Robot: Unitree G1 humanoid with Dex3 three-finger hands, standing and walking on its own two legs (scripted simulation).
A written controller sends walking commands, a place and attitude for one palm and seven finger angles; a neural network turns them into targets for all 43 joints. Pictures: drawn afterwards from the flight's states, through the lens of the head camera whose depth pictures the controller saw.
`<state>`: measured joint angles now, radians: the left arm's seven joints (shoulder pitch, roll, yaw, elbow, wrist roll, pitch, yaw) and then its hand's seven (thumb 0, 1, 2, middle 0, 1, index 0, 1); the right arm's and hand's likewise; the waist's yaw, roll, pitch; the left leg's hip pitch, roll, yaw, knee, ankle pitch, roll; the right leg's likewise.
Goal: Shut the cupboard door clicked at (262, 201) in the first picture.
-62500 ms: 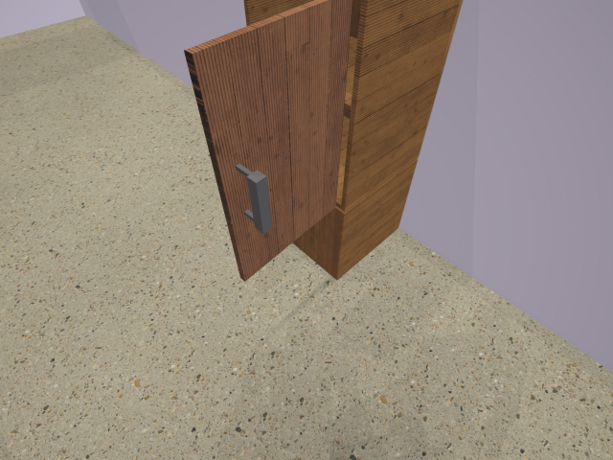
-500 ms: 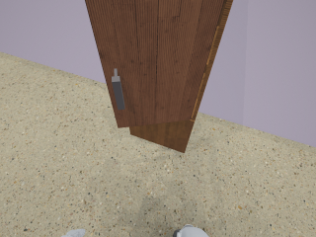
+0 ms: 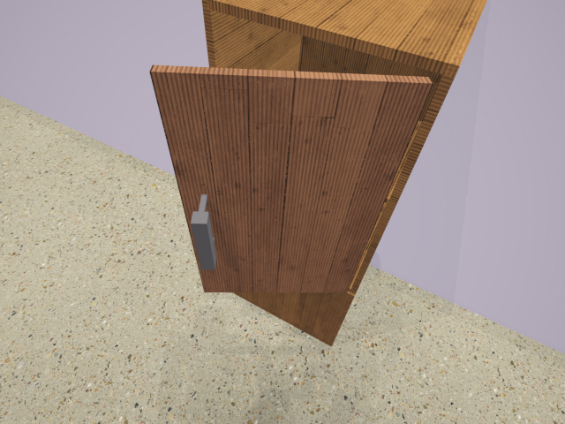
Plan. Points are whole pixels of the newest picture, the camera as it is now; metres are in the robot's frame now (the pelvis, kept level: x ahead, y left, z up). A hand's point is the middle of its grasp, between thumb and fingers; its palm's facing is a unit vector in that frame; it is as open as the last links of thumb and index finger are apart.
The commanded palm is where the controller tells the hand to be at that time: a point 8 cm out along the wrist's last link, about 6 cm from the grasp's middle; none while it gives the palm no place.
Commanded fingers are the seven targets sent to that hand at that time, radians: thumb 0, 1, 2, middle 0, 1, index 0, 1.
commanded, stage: come to a stop and stand still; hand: left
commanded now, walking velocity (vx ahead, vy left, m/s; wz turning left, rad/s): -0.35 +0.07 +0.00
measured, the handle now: (206, 232) +0.44 +0.18 -0.04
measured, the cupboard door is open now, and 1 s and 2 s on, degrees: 30 30 30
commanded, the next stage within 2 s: look again from close up in 0.84 s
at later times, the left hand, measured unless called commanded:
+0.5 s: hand out of the picture +0.01 +0.22 -0.18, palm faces +0.01 -0.97 -0.26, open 7.4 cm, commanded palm none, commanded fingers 0.00 0.90 0.90 -0.20 -0.30 -0.20 -0.30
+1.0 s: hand out of the picture -0.01 +0.20 -0.17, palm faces -0.03 -0.98 -0.18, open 7.4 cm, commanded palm none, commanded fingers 0.00 0.90 0.90 -0.20 -0.30 -0.20 -0.30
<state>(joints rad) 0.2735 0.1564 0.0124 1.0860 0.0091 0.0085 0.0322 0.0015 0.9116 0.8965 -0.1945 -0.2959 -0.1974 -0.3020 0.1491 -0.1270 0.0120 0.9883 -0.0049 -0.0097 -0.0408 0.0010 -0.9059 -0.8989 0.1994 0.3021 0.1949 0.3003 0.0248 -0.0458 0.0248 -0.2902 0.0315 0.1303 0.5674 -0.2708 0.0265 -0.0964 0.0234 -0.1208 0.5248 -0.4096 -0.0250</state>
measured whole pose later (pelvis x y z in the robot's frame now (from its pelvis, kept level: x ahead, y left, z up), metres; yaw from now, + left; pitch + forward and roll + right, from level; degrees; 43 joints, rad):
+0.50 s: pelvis +0.01 +0.02 +0.00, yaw -2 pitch -1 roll +2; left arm 0.30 0.20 0.03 1.04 0.01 0.02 0.05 0.00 0.90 0.90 -0.20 -0.30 -0.20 -0.30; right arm 0.17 -0.20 -0.02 1.03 -0.01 0.04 -0.03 0.01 -0.91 -0.90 0.20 0.30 0.19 0.30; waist 0.01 -0.03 0.09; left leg -0.25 0.00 0.05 0.57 -0.27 0.00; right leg -0.12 -0.02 -0.06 0.61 -0.45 -0.03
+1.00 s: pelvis -0.02 +0.03 +0.01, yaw -2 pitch -2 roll -1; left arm 0.28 0.15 -0.01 1.10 0.02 -0.02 0.04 0.00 0.91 0.90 -0.20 -0.30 -0.20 -0.30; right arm 0.29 -0.17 0.01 1.10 -0.01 0.01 -0.02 0.00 -0.91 -0.90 0.20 0.30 0.20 0.30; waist -0.01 0.01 0.05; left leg -0.23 0.03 0.04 0.48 -0.23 0.00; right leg -0.11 0.02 -0.02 0.42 -0.28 -0.01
